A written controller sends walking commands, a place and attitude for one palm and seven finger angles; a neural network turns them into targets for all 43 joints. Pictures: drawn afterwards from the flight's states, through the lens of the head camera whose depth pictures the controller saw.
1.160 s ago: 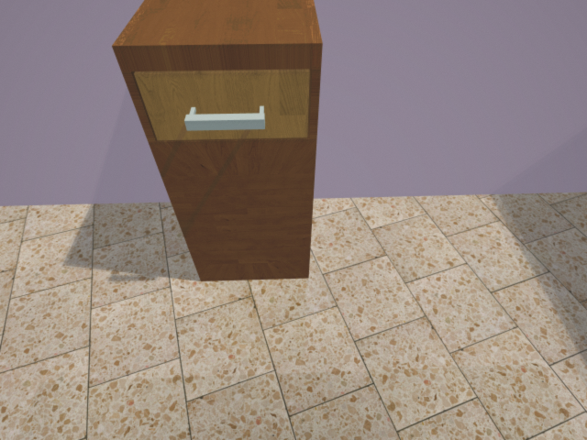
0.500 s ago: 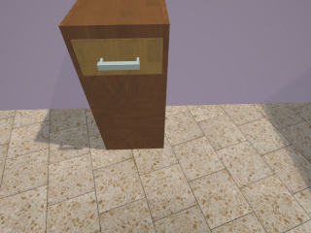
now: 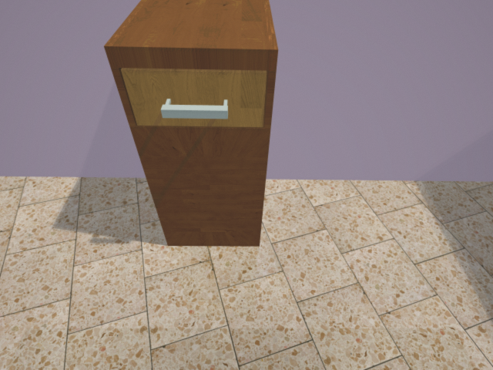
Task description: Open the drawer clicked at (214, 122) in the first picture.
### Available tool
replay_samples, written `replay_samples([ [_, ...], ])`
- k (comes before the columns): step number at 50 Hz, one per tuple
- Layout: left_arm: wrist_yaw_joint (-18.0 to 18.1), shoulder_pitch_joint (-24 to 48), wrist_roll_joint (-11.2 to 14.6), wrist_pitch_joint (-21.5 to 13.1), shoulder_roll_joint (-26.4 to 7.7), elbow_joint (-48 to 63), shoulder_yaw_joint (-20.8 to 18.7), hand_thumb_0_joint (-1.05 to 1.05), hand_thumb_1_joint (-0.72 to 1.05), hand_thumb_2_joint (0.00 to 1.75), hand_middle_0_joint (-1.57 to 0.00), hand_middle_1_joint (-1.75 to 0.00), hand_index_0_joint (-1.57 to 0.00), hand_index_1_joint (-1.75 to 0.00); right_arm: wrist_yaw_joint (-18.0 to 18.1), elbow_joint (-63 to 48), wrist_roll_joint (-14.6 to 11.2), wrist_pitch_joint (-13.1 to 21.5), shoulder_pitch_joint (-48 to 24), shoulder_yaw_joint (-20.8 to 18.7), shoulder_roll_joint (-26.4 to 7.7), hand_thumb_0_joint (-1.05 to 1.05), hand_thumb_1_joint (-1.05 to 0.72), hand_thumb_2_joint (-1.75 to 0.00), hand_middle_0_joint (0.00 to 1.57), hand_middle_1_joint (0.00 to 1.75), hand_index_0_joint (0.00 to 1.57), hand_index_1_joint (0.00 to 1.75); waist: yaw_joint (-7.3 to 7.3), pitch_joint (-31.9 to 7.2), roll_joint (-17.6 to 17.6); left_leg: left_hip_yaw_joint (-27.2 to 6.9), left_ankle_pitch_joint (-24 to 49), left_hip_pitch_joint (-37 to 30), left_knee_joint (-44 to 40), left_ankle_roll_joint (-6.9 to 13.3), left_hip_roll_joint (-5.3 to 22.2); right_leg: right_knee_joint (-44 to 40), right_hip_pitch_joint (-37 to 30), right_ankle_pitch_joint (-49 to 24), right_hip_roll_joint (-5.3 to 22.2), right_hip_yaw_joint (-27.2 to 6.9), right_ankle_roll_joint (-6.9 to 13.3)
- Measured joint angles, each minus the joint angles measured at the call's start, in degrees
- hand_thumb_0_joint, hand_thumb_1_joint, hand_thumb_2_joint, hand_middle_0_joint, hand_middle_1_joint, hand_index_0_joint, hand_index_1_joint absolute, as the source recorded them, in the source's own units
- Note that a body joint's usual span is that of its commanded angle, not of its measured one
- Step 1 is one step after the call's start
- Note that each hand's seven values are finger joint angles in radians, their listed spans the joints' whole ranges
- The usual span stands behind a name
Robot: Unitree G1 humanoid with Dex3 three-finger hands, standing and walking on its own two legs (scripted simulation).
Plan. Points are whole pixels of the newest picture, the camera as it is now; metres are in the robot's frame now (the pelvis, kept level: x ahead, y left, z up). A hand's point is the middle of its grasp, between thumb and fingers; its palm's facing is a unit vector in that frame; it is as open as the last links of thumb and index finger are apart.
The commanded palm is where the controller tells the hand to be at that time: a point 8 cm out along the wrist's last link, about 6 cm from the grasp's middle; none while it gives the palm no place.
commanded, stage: take the last steps up to it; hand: left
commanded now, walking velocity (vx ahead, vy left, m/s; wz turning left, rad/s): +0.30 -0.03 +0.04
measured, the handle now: (196, 107) +0.77 +0.18 +0.02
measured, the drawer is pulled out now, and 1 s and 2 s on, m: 0.00 0.00 0.00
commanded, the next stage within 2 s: come to a stop and stand still in 0.56 s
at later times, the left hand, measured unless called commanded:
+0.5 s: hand (169, 332) +0.23 +0.17 -0.17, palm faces +0.02 -0.96 -0.27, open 7.3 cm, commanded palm none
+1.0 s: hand (195, 318) +0.26 +0.12 -0.16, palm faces +0.11 -0.96 -0.26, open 7.3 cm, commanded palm none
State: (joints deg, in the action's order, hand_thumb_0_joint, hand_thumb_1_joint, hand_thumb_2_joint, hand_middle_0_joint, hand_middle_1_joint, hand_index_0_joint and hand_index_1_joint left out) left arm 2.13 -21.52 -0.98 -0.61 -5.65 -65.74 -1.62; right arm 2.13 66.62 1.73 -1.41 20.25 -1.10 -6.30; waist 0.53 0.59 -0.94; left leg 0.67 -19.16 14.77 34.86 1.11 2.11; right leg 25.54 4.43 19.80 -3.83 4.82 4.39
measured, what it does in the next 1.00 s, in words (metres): walks ahead: right foot, then left foot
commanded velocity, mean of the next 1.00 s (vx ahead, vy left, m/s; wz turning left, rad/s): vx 0.04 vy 0.01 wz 0.01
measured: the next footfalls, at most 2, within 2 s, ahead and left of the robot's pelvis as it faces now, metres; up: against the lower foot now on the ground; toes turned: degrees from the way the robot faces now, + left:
right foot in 0.48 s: +0.26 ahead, -0.17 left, +0.00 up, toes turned -3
left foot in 0.70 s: +0.25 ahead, +0.08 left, +0.00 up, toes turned +7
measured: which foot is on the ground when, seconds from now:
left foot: down 0.00-0.48, up 0.50-0.68, down 0.70-0.90, up 0.92-1.00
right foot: down 0.00-0.12, up 0.14-0.46, down 0.48-1.00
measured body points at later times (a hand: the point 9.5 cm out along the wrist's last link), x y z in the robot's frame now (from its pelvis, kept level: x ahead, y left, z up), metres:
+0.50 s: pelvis +0.13 -0.04 -0.01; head +0.17 -0.06 +0.43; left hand +0.23 +0.22 -0.15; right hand +0.01 -0.23 -0.17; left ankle +0.02 +0.11 -0.72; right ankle +0.21 -0.16 -0.74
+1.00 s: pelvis +0.25 -0.07 +0.01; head +0.31 -0.08 +0.45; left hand +0.25 +0.17 -0.14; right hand +0.34 -0.30 -0.15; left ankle +0.21 +0.07 -0.68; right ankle +0.22 -0.17 -0.73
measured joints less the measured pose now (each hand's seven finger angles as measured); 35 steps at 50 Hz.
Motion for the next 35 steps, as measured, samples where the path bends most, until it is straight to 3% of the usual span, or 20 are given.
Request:
replay_samples([
  [5,-0.6,-2.5,-0.3,-0.5,-0.4,0.1,-1.0,0.0,0.91,0.9,-0.19,-0.3,-0.2,-0.3,-0.2,-0.5,0.0,1.0,1.4,-0.6,0.4,0.0,-0.91,-0.9,0.2,0.3,0.19,0.29,-0.35,0.6,2.4,3.4,-0.5,-0.1,2.0,0.2,0.0,5.5,0.2,5.0,1.6,0.5,-0.8],
  [9,-1.4,-1.2,-0.3,0.8,-0.5,-0.8,-0.9,0.0,0.91,0.9,-0.19,-0.3,-0.2,-0.3,0.6,-2.3,0.7,4.1,2.4,-0.5,0.5,0.0,-0.91,-0.9,0.2,0.3,0.19,0.29,0.8,1.7,3.3,5.7,-2.2,-2.7,0.1,0.7,-1.0,30.3,11.6,7.8,3.3,-1.3,-0.2],
  [12,-2.0,2.2,-0.3,1.2,-1.6,1.1,-1.4,0.0,0.91,0.9,-0.19,-0.3,-0.2,-0.3,0.7,-2.0,0.6,4.9,4.3,0.1,1.4,0.0,-0.91,-0.9,0.2,0.3,0.19,0.29,1.2,2.2,3.2,5.5,-0.1,-5.7,-5.5,0.3,-1.4,38.3,19.9,3.3,5.3,-1.8,-1.3],
  [17,-2.5,7.9,-0.4,1.2,-4.4,4.8,-2.3,0.03,0.95,0.9,-0.19,-0.3,-0.2,-0.3,0.4,-0.3,0.4,4.6,6.8,0.5,2.0,0.0,-0.9,-0.9,0.2,0.3,0.2,0.29,0.85,2.9,1.2,4.7,1.8,-10.2,-12.6,-0.9,-0.4,27.1,25.5,-4.0,8.9,-1.7,-3.0],
  [22,-3.0,12.2,-0.1,0.3,-6.4,7.2,-2.9,0.02,0.94,0.9,-0.19,-0.3,-0.2,-0.3,-0.1,0.1,0.6,3.3,7.4,-0.1,1.5,0.0,-0.9,-0.9,0.2,0.3,0.2,0.29,2.05,4.2,-0.8,4.0,-1.7,-12.7,-11.3,-3.2,1.9,11.8,21.6,-6.8,8.6,-0.4,-3.1],
  [24,-3.1,12.8,-0.2,-1.2,-7.5,8.2,-2.9,0.01,0.93,0.9,-0.19,-0.3,-0.2,-0.3,-0.5,0.0,0.1,3.0,8.4,-0.3,1.6,0.0,-0.9,-0.9,0.2,0.3,0.2,0.3,2.14,3.8,0.3,3.9,-5.9,-10.4,-3.7,-2.9,2.1,6.6,18.1,-8.5,8.5,-1.0,-1.7],
  [27,-1.9,14.2,0.0,-2.2,-5.6,8.4,-2.7,0.01,0.93,0.9,-0.19,-0.3,-0.2,-0.3,-1.0,0.0,-0.5,1.0,4.7,-0.9,-0.6,0.0,-0.9,-0.9,0.2,0.3,0.2,0.29,1.67,5.4,-1.5,1.1,-12.7,-1.0,20.0,-0.4,2.4,11.4,17.9,-6.7,7.3,0.6,-2.9],
  [29,-1.2,13.6,-0.3,-1.6,-4.4,8.0,-2.3,0.0,0.92,0.9,-0.19,-0.3,-0.2,-0.3,-1.1,-1.1,-0.4,0.4,1.7,-1.5,-1.9,0.0,-0.9,-0.9,0.2,0.3,0.2,0.29,1.79,5.1,-1.4,1.2,-12.3,4.2,26.2,0.2,2.2,10.5,16.4,-5.4,6.8,1.1,-3.1],
  [31,-1.0,12.6,-0.7,-1.1,-3.3,7.2,-1.8,0.0,0.92,0.9,-0.19,-0.3,-0.2,-0.3,-1.1,-3.0,-0.3,0.6,-1.0,-1.7,-2.9,0.0,-0.91,-0.9,0.2,0.3,0.19,0.29,1.92,4.4,-0.5,2.3,-10.7,6.6,22.9,0.2,2.5,8.5,14.6,-5.5,6.6,1.4,-3.4],
  [35,-0.9,10.0,-0.3,-0.5,-3.5,6.3,-2.3,-0.01,0.96,0.9,-0.2,-0.3,-0.21,-0.3,-1.1,-6.8,0.0,2.9,-4.0,-1.6,-3.8,0.0,-0.91,-0.9,0.2,0.3,0.19,0.29,1.02,2.7,0.7,3.9,-1.1,3.4,2.3,-0.5,2.2,8.9,12.7,-3.0,5.6,1.6,-3.3],
])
